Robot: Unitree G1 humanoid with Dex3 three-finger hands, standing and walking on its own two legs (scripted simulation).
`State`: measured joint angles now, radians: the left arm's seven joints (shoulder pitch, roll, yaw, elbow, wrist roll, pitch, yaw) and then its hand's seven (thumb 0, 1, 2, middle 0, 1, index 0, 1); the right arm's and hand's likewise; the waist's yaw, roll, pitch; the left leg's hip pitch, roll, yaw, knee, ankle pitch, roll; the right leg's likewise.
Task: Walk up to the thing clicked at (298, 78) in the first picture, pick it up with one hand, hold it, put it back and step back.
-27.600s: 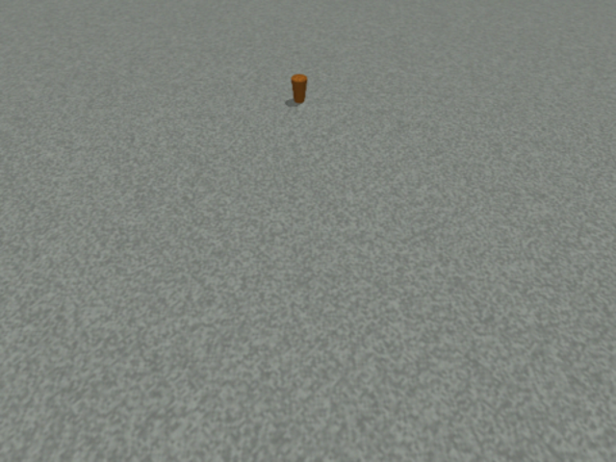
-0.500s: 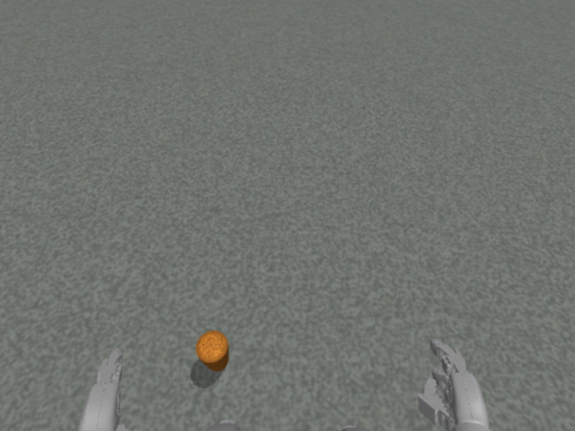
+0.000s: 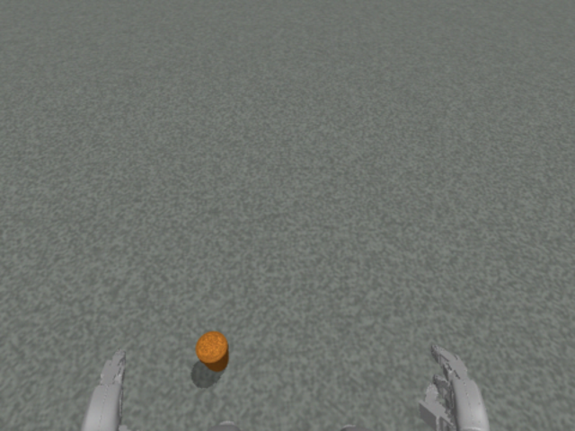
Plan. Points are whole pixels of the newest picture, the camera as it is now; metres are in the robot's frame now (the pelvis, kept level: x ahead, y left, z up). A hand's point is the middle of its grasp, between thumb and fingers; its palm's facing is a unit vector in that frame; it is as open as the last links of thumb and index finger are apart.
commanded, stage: home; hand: left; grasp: from the side
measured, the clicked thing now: (215, 354) +0.44 +0.21 -0.65
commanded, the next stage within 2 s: stand in 0.78 s
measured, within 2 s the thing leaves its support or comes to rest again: neither
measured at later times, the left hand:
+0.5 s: hand (153, 409) +0.18 +0.18 -0.06, palm faces +0.11 -0.95 -0.29, open 17.4 cm
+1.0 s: hand (152, 409) +0.18 +0.18 -0.06, palm faces +0.12 -0.95 -0.30, open 16.8 cm
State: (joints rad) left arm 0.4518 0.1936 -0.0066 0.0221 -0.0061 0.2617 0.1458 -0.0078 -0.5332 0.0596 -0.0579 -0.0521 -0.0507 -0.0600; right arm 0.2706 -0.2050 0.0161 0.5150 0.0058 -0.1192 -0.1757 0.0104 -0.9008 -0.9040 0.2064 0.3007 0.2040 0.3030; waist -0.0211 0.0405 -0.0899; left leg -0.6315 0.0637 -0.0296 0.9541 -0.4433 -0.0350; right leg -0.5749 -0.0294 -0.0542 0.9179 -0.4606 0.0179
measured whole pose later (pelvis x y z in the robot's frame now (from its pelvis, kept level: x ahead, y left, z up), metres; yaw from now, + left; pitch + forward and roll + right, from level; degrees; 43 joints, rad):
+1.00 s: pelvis +0.01 +0.00 +0.00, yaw +0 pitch +7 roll -2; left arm 0.45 0.19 0.00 0.02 0.00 0.26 0.14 -0.01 -0.45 0.14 -0.10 -0.12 -0.10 -0.12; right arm 0.26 -0.20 0.01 0.53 0.00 -0.12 -0.18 0.01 -0.90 -0.90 0.21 0.30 0.20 0.30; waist -0.02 0.04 -0.09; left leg -0.62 0.06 -0.03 0.95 -0.46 -0.03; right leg -0.56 -0.03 -0.05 0.91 -0.47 0.02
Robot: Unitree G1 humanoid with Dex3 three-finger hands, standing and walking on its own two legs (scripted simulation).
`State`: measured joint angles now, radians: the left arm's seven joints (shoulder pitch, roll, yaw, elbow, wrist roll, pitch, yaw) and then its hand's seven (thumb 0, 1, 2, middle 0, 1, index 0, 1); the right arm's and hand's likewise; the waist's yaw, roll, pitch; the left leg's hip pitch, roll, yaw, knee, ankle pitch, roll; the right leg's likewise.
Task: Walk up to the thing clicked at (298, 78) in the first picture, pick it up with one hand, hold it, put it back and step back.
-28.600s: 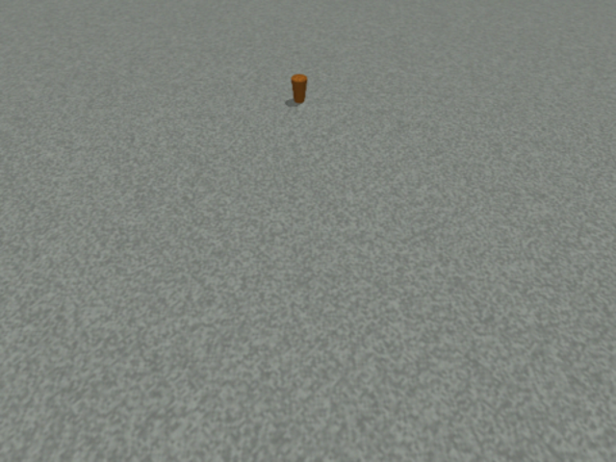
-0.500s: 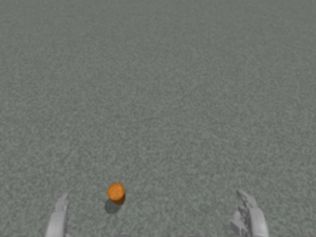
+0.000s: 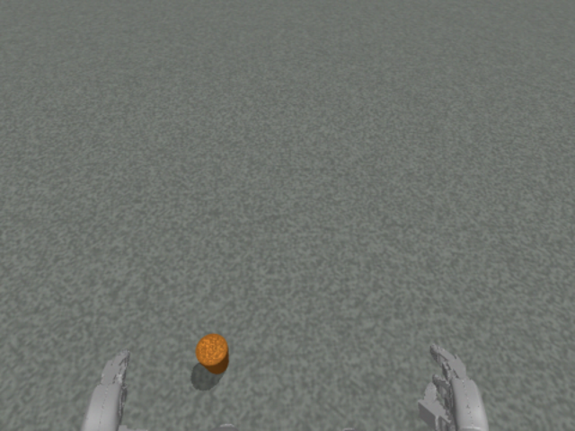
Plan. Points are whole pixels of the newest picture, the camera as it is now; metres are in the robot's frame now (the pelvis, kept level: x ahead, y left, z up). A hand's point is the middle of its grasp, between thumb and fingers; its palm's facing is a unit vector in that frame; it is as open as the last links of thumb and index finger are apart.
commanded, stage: stand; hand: left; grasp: from the side
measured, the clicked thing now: (215, 357) +0.43 +0.21 -0.65
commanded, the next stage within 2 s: none
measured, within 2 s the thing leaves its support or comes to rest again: neither
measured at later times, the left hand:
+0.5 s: hand out of the picture +0.12 +0.24 -0.11, palm faces -0.01 -0.94 -0.35, open 7.7 cm
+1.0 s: hand out of the picture +0.03 +0.27 -0.11, palm faces +0.01 -0.94 -0.35, open 7.4 cm
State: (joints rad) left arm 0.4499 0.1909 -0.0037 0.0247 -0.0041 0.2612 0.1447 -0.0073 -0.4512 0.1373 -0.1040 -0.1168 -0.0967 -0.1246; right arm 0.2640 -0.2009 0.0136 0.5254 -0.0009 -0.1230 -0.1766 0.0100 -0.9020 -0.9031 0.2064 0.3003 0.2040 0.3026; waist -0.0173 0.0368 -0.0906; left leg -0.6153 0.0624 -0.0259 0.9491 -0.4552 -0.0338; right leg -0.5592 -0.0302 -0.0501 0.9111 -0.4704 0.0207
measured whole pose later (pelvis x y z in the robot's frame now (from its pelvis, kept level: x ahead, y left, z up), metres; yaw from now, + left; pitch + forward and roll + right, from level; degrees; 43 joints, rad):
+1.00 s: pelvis -0.01 +0.02 +0.05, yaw +1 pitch -4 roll +0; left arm 0.18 0.32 0.00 1.11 0.03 0.00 0.02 0.01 0.91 0.90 -0.21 -0.30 -0.20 -0.31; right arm 0.14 -0.30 -0.02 1.10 -0.03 0.00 0.00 0.00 -0.90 -0.90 0.21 0.30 0.20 0.30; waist 0.02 0.01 0.05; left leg -0.16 0.00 0.01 0.41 -0.18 0.00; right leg -0.12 -0.08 -0.04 0.41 -0.22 0.05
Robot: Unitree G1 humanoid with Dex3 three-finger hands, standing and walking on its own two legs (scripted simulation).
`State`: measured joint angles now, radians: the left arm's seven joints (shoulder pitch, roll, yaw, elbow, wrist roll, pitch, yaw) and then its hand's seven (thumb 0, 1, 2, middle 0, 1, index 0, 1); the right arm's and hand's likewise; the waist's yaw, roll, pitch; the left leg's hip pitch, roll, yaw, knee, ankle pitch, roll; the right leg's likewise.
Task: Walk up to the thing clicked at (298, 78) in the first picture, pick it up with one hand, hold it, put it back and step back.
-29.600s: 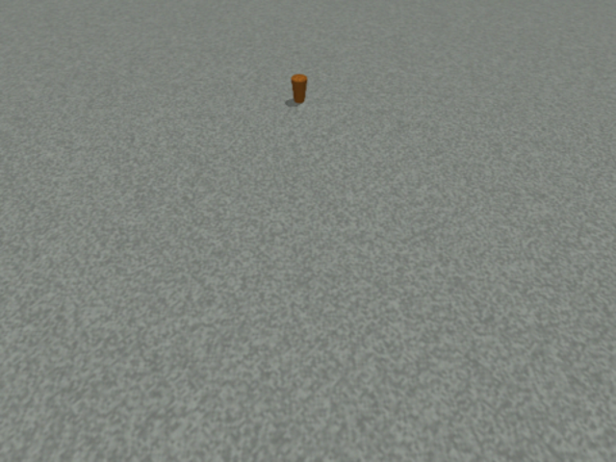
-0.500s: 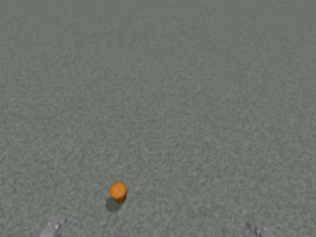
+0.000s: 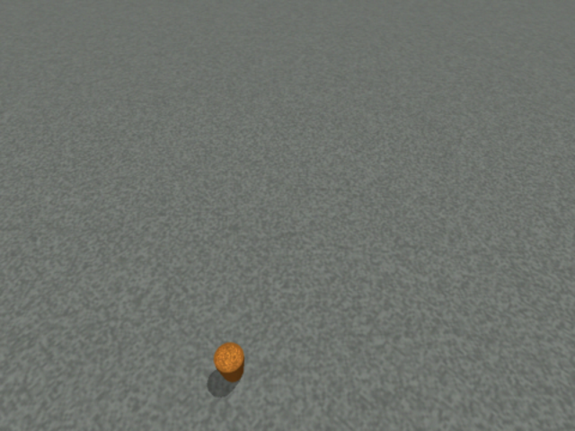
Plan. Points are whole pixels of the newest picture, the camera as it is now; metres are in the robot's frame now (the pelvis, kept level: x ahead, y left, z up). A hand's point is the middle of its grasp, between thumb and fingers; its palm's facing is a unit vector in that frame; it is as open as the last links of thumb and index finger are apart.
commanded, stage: stand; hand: left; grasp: from the side
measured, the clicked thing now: (231, 365) +0.45 +0.19 -0.71
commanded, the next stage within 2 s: step back in 1.40 s
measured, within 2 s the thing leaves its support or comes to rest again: neither
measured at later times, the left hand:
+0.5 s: hand out of the picture +0.07 +0.22 -0.16, palm faces -0.01 -0.94 -0.34, open 7.4 cm
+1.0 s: hand out of the picture +0.10 +0.22 -0.15, palm faces -0.01 -0.94 -0.35, open 7.4 cm
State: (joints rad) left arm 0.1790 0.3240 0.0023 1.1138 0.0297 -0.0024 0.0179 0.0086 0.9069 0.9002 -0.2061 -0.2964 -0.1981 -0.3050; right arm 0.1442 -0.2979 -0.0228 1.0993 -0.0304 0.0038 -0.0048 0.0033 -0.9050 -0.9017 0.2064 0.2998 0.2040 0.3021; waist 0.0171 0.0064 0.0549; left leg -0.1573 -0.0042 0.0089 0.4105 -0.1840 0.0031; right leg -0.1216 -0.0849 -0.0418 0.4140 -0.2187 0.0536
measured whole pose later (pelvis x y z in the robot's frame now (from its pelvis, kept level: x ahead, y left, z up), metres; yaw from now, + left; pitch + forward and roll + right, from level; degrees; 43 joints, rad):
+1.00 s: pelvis +0.03 -0.02 +0.01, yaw -1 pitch -2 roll +0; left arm 0.09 0.33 0.02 1.17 0.01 -0.01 0.01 0.01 0.91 0.90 -0.21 -0.30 -0.20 -0.30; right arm 0.11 -0.34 -0.01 1.15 -0.02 0.00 -0.01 0.00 -0.91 -0.90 0.20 0.30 0.20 0.30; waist 0.00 0.01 0.06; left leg -0.10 0.04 0.01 0.32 -0.17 -0.03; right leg -0.08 -0.04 -0.04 0.34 -0.21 0.02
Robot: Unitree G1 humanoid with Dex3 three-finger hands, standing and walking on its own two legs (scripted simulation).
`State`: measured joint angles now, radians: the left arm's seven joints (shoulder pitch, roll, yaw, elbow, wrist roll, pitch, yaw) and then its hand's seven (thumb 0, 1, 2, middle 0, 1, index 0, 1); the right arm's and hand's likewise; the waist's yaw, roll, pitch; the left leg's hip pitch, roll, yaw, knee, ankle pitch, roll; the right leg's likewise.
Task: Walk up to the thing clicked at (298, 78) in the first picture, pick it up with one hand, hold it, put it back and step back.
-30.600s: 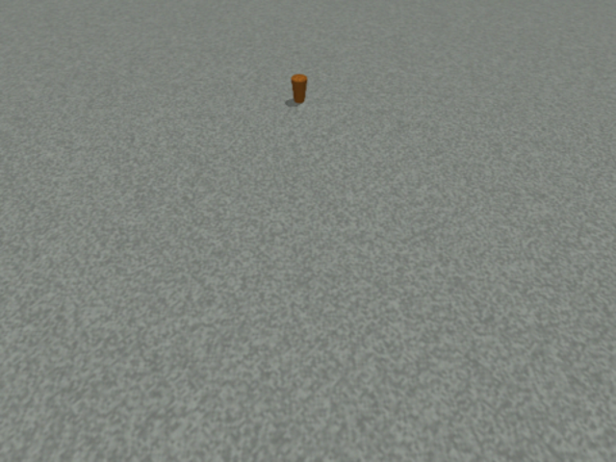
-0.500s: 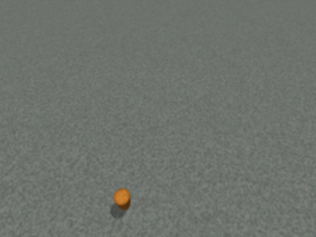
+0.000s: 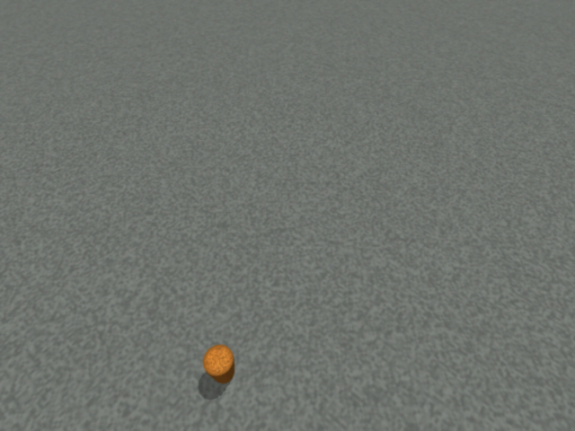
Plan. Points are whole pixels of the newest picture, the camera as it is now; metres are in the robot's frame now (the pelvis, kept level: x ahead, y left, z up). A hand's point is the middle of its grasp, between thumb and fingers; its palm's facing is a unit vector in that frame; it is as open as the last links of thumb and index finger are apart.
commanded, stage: stand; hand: left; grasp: from the side
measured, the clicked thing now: (221, 367) +0.42 +0.22 -0.71
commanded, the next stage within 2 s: step back in 0.40 s
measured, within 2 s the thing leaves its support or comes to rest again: neither
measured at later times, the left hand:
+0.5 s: hand out of the picture +0.07 +0.26 -0.16, palm faces +0.02 -0.93 -0.36, open 7.4 cm
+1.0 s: hand out of the picture +0.04 +0.30 -0.18, palm faces -0.08 -0.93 -0.37, open 7.4 cm
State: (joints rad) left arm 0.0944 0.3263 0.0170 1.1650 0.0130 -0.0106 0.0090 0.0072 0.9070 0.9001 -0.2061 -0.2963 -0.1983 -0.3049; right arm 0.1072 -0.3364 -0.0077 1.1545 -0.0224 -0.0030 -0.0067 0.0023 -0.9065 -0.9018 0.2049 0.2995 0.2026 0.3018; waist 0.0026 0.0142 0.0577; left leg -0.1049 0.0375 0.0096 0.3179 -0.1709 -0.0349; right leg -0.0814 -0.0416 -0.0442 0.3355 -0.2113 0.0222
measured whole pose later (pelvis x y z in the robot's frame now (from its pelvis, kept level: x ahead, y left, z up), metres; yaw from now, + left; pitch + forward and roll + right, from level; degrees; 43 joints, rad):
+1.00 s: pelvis -0.09 +0.05 -0.02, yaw -2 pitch -2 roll -1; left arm 0.08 0.38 0.06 0.89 0.01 0.06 0.02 0.01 0.91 0.90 -0.21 -0.30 -0.20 -0.30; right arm 0.13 -0.34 -0.05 0.87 -0.03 0.02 -0.02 0.00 -0.90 -0.90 0.21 0.30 0.21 0.30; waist -0.02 -0.03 0.22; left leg -0.31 -0.01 0.04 0.61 -0.27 0.06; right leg -0.38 0.07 0.11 1.00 -0.52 0.01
